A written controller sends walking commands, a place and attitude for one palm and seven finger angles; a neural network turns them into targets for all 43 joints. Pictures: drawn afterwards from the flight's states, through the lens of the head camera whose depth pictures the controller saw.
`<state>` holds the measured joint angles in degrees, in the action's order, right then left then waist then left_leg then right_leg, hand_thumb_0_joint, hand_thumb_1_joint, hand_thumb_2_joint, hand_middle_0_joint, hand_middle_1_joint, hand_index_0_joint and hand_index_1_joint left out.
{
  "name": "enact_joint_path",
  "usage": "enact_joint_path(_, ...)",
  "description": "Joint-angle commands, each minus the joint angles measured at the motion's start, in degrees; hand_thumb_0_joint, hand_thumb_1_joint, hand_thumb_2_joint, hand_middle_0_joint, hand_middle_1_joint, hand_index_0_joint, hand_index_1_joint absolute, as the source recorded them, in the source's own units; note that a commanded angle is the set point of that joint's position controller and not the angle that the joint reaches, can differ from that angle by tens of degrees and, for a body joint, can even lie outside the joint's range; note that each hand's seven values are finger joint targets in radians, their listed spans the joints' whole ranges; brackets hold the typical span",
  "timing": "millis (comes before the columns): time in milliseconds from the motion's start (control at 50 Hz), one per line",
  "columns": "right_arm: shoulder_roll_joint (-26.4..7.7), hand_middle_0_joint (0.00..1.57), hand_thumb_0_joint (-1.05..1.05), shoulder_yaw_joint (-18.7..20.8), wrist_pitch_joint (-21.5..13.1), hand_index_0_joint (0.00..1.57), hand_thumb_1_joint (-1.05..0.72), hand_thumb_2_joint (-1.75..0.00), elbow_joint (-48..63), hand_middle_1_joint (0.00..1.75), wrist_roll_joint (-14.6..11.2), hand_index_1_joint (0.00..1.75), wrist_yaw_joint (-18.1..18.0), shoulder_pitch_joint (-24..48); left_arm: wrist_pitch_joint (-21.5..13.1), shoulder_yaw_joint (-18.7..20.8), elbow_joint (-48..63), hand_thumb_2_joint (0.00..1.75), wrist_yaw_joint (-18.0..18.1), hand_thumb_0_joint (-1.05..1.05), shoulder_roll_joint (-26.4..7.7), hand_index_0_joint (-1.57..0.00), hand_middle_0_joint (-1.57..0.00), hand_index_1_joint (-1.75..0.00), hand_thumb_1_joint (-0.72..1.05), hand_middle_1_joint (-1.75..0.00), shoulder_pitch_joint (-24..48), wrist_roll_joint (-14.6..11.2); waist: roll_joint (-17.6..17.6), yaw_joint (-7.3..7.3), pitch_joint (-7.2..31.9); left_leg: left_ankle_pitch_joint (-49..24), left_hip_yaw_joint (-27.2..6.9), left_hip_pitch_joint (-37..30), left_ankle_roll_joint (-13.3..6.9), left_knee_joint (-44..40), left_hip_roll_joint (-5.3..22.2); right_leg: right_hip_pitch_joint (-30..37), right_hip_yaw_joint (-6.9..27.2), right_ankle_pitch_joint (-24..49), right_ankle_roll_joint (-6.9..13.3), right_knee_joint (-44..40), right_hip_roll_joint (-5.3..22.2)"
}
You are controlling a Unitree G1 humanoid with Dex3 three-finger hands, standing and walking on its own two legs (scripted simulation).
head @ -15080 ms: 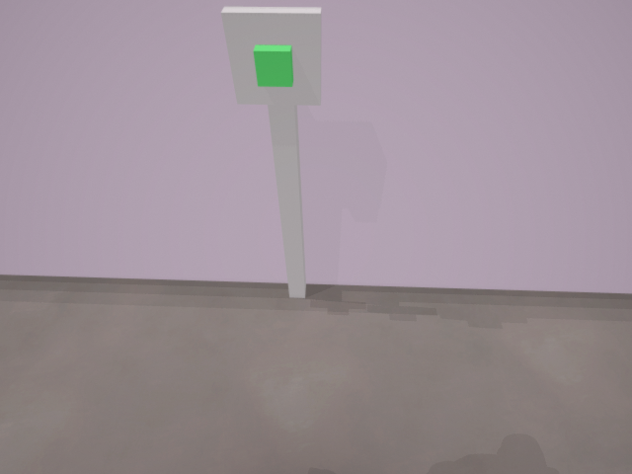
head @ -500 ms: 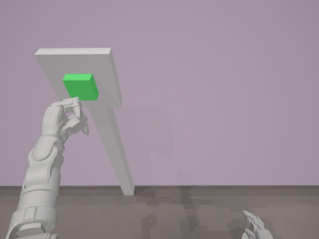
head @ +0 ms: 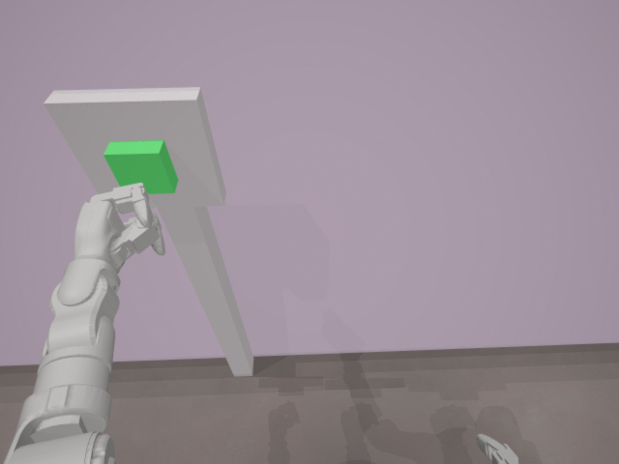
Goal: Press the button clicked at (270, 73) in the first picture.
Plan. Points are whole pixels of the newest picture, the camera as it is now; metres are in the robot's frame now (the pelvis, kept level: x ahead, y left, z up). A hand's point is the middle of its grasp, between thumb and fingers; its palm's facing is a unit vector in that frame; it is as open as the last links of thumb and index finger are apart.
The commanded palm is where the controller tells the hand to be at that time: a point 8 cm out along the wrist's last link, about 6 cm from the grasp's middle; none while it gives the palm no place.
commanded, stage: aim a knuckle at the button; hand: left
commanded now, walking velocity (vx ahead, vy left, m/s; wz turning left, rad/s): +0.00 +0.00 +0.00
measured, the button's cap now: (144, 166) +0.46 +0.24 +0.15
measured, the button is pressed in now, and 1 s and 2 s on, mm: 0 6 9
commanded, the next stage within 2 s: press the button with the knuckle in 0.36 s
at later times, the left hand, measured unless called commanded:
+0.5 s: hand (152, 232) +0.37 +0.21 +0.12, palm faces +0.11 -0.99 -0.02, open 3.1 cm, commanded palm +0.34 +0.26 +0.12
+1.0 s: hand (163, 211) +0.40 +0.21 +0.12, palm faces +0.09 -1.00 -0.02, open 2.9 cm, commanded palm +0.38 +0.26 +0.12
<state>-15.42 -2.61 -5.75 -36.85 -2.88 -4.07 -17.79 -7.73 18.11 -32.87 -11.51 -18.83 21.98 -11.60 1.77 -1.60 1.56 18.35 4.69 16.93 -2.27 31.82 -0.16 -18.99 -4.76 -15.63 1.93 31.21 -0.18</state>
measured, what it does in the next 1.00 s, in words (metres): stands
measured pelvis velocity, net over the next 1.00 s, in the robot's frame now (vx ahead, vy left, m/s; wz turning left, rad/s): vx -0.01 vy -0.01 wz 0.01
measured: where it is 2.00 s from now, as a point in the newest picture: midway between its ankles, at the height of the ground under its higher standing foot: outside the picture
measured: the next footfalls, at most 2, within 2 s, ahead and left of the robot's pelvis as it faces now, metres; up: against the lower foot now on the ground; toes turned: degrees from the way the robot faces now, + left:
none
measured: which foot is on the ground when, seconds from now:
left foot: down 0.00-1.00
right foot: down 0.00-1.00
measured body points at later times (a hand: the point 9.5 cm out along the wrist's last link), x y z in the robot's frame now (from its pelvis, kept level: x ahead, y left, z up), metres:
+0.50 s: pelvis +0.00 +0.00 +0.00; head +0.01 -0.02 +0.45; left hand +0.35 +0.27 +0.12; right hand +0.14 -0.25 -0.10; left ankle -0.02 +0.09 -0.73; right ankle +0.00 -0.10 -0.73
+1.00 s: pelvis -0.01 -0.01 +0.00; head +0.02 -0.01 +0.45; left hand +0.39 +0.26 +0.12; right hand +0.08 -0.26 -0.12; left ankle -0.02 +0.09 -0.73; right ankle +0.00 -0.10 -0.73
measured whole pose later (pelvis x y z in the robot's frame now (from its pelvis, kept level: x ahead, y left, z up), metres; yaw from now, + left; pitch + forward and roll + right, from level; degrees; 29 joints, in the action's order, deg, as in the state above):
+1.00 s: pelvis -0.01 -0.01 +0.00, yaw +1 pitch +5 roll +0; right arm -15.9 -2.8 -3.8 -37.9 -2.8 -3.9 -19.1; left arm -10.7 18.5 -44.9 -12.5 -21.1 32.1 -10.5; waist 1.6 -2.5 1.8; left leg 18.6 3.9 20.3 -1.9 34.0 0.1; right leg -22.0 -5.4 -15.9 2.4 33.0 -0.3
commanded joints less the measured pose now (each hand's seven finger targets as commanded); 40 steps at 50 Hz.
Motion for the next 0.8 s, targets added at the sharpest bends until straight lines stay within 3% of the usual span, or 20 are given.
enact_joint_path(0, -7.2, 0.20, 0.00, 3.1, -3.5, 0.20, -0.90, -0.90, 7.6, 0.30, -0.2, 0.30, -0.5, 3.4, -4.5, 0.5, 15.9, 0.90, 0.0, 0.00, -10.6, -1.30, -1.30, -1.50, 0.90, -1.50, 22.6, -1.2, 2.6, 0.28, 16.8, -18.8, -5.9, -7.2, 0.8, -3.4, 1.2, 6.5, 3.2, 17.0, 0.1, -2.2, 0.4)
enact_joint_path(60, -7.5, 0.20, 0.00, 3.1, -3.3, 0.20, -0.90, -0.90, 7.1, 0.30, -0.4, 0.30, -0.6, 3.4, -3.2, 1.6, 13.0, 0.90, 0.1, 0.00, -11.2, -1.30, -1.30, -1.50, 0.90, -1.50, 19.7, -1.5, -1.1, 0.39, 14.6, -17.0, -5.8, -5.4, 0.7, -3.8, 1.1, 6.4, 2.9, 16.7, -0.1, -2.5, 0.4)
enact_joint_path(100, -7.6, 0.20, 0.00, 2.8, -3.0, 0.20, -0.90, -0.90, 6.9, 0.30, -0.5, 0.30, -0.7, 3.8, -2.4, 0.8, 12.0, 0.90, 0.2, 0.00, -10.8, -1.30, -1.30, -1.50, 0.90, -1.50, 21.6, -1.4, -1.2, -0.24, 12.5, -14.6, -5.7, -4.2, 0.5, -3.8, 1.0, 5.5, 3.1, 15.0, -0.1, -2.8, 0.6)
enact_joint_path(120, -7.5, 0.20, 0.00, 2.7, -2.9, 0.20, -0.90, -0.90, 7.2, 0.30, -0.6, 0.30, -0.6, 4.1, -2.1, 0.5, 11.8, 0.90, 0.3, 0.00, -10.4, -1.30, -1.30, -1.50, 0.90, -1.50, 21.6, -1.3, -0.7, 0.21, 12.3, -13.8, -5.8, -3.9, 0.6, -4.1, 0.9, 5.2, 3.1, 14.2, 0.0, -2.9, 0.7)
enact_joint_path(140, -7.6, 0.20, 0.00, 2.9, -2.8, 0.20, -0.90, -0.90, 7.2, 0.30, -0.5, 0.30, -0.7, 4.2, -2.3, 2.5, 12.6, 0.90, 0.7, 0.00, -12.5, -1.30, -1.30, -1.50, 0.90, -1.50, 22.1, -1.2, -1.1, 0.49, 13.7, -14.0, -5.8, -4.3, 0.5, -4.0, 0.8, 5.9, 3.2, 14.4, 0.0, -2.8, 0.7)
enact_joint_path(180, -7.3, 0.20, 0.00, 2.7, -2.8, 0.20, -0.90, -0.90, 7.8, 0.30, -0.4, 0.30, -0.7, 4.5, -2.7, 1.8, 14.4, 0.90, 1.0, 0.00, -12.0, -1.30, -1.30, -1.50, 0.90, -1.50, 23.1, -1.0, 0.7, 0.57, 15.3, -15.4, -5.7, -5.1, 0.7, -3.8, 0.7, 6.6, 3.4, 15.6, 0.1, -2.4, 0.8)
enact_joint_path(240, -7.0, 0.20, 0.00, 2.7, -2.9, 0.20, -0.90, -0.90, 8.0, 0.30, -0.2, 0.30, -0.6, 4.5, -3.5, 1.8, 15.4, 0.90, 1.0, 0.00, -11.7, -1.30, -1.30, -1.50, 0.90, -1.50, 22.2, -0.9, 0.1, 0.87, 16.9, -17.5, -5.7, -5.9, 0.7, -3.5, 0.9, 7.8, 3.4, 17.5, 0.1, -1.9, 0.7)
enact_joint_path(260, -7.0, 0.20, 0.00, 2.7, -2.9, 0.20, -0.90, -0.90, 7.9, 0.30, -0.3, 0.30, -0.6, 4.7, -3.5, 2.9, 15.2, 0.90, 1.1, 0.00, -12.8, -1.30, -1.30, -1.50, 0.90, -1.50, 21.3, -1.0, 1.0, 1.14, 16.5, -17.5, -5.5, -5.8, 0.8, -3.4, 0.9, 7.8, 3.5, 17.7, 0.1, -2.0, 0.7)
enact_joint_path(280, -7.0, 0.20, 0.00, 2.5, -2.9, 0.20, -0.90, -0.90, 8.0, 0.30, -0.3, 0.30, -0.6, 4.9, -3.3, 1.7, 14.3, 0.90, 0.8, 0.00, -11.5, -1.30, -1.30, -1.50, 0.90, -1.50, 21.3, -1.1, 1.1, 0.89, 15.2, -16.9, -5.5, -5.3, 0.8, -3.5, 0.8, 7.3, 3.5, 17.5, 0.1, -2.1, 0.8)
enact_joint_path(320, -7.2, 0.20, 0.00, 2.6, -2.7, 0.20, -0.90, -0.90, 7.8, 0.30, -0.5, 0.30, -0.7, 4.8, -3.1, 2.3, 13.0, 0.90, 0.5, 0.00, -12.2, -1.30, -1.30, -1.50, 0.90, -1.50, 21.4, -1.2, -1.8, 0.53, 14.1, -15.5, -5.4, -4.3, 0.5, -3.7, 0.9, 7.2, 3.5, 16.8, -0.1, -2.4, 0.7)
enact_joint_path(360, -7.1, 0.20, 0.00, 2.5, -2.7, 0.20, -0.90, -0.90, 8.2, 0.30, -0.5, 0.30, -0.7, 5.3, -2.7, 1.7, 13.8, 0.90, 0.2, 0.00, -11.4, -1.30, -1.30, -1.50, 0.90, -1.50, 21.1, -1.4, 1.1, 0.80, 14.3, -15.2, -5.2, -4.7, 0.5, -3.6, 0.6, 6.9, 3.6, 16.5, 0.1, -2.5, 0.9)
enact_joint_path(400, -7.3, 0.20, 0.00, 2.7, -2.7, 0.20, -0.90, -0.90, 8.2, 0.30, -0.5, 0.30, -0.7, 5.0, -2.5, 3.3, 13.9, 0.90, 0.1, 0.00, -13.2, -1.30, -1.30, -1.50, 0.90, -1.50, 19.7, -1.5, -0.6, 1.10, 15.2, -16.3, -5.2, -4.5, 0.4, -3.3, 0.8, 8.0, 3.7, 17.5, 0.0, -2.2, 0.8)
enact_joint_path(420, -7.0, 0.20, 0.00, 2.6, -2.7, 0.20, -0.90, -0.90, 8.5, 0.30, -0.5, 0.30, -0.7, 5.3, -2.5, 1.4, 15.1, 0.90, -0.3, 0.00, -11.2, -1.30, -1.30, -1.50, 0.90, -1.50, 20.0, -1.4, 1.1, 0.82, 15.8, -16.9, -5.1, -5.3, 0.5, -3.3, 0.7, 7.8, 3.6, 18.0, 0.0, -2.2, 0.9)
enact_joint_path(500, -7.5, 0.20, 0.00, 2.5, -2.5, 0.20, -0.90, -0.90, 7.4, 0.30, -0.6, 0.30, -1.1, 4.9, -2.3, 2.4, 13.0, 0.90, 0.1, 0.00, -13.2, -1.30, -1.30, -1.50, 0.90, -1.50, 24.3, -1.7, -2.1, -0.30, 13.3, -13.4, -5.4, -3.7, 0.3, -3.3, 0.8, 6.0, 3.7, 14.9, -0.2, -2.9, 0.7)
enact_joint_path(560, -7.3, 0.20, 0.00, 2.2, -2.6, 0.20, -0.90, -0.90, 6.8, 0.30, -0.6, 0.30, -1.4, 4.6, -2.6, 0.4, 11.0, 0.90, 0.1, 0.00, -12.2, -1.30, -1.30, -1.50, 0.90, -1.50, 29.3, -0.9, 1.8, -1.05, 12.9, -11.7, -5.8, -4.1, 0.5, -3.2, 0.5, 4.2, 3.8, 12.7, 0.0, -2.9, 0.9)
enact_joint_path(660, -7.7, 0.20, 0.00, 2.4, -2.4, 0.20, -0.90, -0.90, 5.9, 0.30, -0.3, 0.30, -1.3, 3.0, -3.9, 0.5, 6.0, 0.90, 0.3, 0.00, -13.1, -1.30, -1.30, -1.50, 0.90, -1.50, 33.3, -0.4, 0.1, -1.48, 15.3, -12.2, -6.1, -3.9, 0.5, -2.6, 0.5, 4.3, 3.7, 13.0, 0.0, -2.2, 0.8)
enact_joint_path(680, -7.7, 0.20, 0.00, 2.5, -2.3, 0.20, -0.90, -0.90, 6.0, 0.30, -0.3, 0.30, -1.2, 2.8, -4.1, 1.5, 4.7, 0.90, 0.4, 0.00, -13.8, -1.30, -1.30, -1.50, 0.90, -1.50, 32.0, -0.2, 1.0, -0.65, 15.9, -12.6, -6.0, -3.7, 0.5, -2.3, 0.4, 4.5, 3.8, 13.3, 0.1, -1.9, 0.8)
enact_joint_path(700, -7.9, 0.20, 0.00, 2.4, -2.1, 0.20, -0.90, -0.90, 5.9, 0.30, -0.1, 0.30, -1.1, 2.3, -4.1, 1.3, 2.9, 0.90, 0.4, 0.00, -13.7, -1.30, -1.30, -1.50, 0.90, -1.50, 32.2, -0.2, -1.2, -1.09, 15.9, -12.6, -5.9, -3.0, 0.3, -2.1, 0.5, 4.7, 3.9, 13.7, -0.1, -1.9, 0.8)
enact_joint_path(740, -8.1, 0.20, 0.00, 2.5, -1.9, 0.20, -0.90, -0.90, 6.0, 0.30, -0.1, 0.30, -0.9, 1.6, -4.4, 1.8, 1.3, 0.90, 0.3, 0.00, -14.3, -1.30, -1.30, -1.50, 0.90, -1.50, 32.8, -0.1, -1.7, -0.90, 16.5, -13.2, -5.8, -2.0, 0.3, -2.1, 0.4, 5.4, 3.9, 14.8, -0.1, -1.5, 0.9)
enact_joint_path(780, -8.0, 0.20, 0.00, 2.6, -1.6, 0.20, -0.90, -0.90, 6.2, 0.30, -0.1, 0.30, -0.6, 1.2, -4.9, 2.4, 0.8, 0.90, 0.4, 0.00, -14.9, -1.30, -1.30, -1.50, 0.90, -1.50, 32.7, 0.2, 0.1, -0.49, 17.0, -14.6, -5.6, -2.0, 0.4, -1.8, 0.4, 5.4, 3.9, 16.2, 0.0, -1.0, 0.9)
